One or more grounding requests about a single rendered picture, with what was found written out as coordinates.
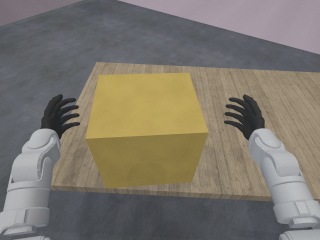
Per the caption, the right robot forearm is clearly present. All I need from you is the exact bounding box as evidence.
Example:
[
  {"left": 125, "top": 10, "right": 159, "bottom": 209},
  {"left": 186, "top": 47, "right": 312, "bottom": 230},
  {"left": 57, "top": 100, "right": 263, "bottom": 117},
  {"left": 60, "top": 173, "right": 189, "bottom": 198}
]
[{"left": 247, "top": 128, "right": 320, "bottom": 230}]

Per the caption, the table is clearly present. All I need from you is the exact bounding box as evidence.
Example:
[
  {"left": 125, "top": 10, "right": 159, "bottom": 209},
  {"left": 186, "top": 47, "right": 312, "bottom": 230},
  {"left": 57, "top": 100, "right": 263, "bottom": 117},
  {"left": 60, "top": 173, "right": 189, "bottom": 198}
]
[{"left": 50, "top": 62, "right": 320, "bottom": 230}]

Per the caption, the left robot hand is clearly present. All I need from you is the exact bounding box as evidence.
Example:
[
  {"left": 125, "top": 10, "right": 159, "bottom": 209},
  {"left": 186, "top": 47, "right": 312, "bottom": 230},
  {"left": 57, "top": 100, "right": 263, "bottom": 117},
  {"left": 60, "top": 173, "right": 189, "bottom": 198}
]
[{"left": 40, "top": 94, "right": 80, "bottom": 140}]

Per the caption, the left robot forearm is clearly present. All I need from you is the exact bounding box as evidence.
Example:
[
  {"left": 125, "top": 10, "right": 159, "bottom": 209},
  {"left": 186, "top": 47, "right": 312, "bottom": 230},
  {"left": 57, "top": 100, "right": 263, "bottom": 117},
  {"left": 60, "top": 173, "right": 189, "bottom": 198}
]
[{"left": 0, "top": 128, "right": 61, "bottom": 240}]

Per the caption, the carton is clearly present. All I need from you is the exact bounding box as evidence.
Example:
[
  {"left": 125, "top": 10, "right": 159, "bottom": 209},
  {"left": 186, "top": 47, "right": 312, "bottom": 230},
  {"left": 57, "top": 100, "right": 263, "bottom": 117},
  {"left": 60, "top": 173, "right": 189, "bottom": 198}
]
[{"left": 85, "top": 72, "right": 209, "bottom": 189}]

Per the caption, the robot right upper arm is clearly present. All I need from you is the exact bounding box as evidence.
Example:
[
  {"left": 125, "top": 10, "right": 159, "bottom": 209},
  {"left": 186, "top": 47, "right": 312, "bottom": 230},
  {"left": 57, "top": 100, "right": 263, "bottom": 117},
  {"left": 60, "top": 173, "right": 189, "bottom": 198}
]
[{"left": 279, "top": 229, "right": 320, "bottom": 240}]

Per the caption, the right robot hand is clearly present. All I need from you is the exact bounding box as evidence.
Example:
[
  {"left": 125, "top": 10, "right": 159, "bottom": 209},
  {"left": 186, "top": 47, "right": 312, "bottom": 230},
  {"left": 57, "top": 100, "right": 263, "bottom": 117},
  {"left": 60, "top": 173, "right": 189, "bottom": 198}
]
[{"left": 224, "top": 94, "right": 265, "bottom": 140}]

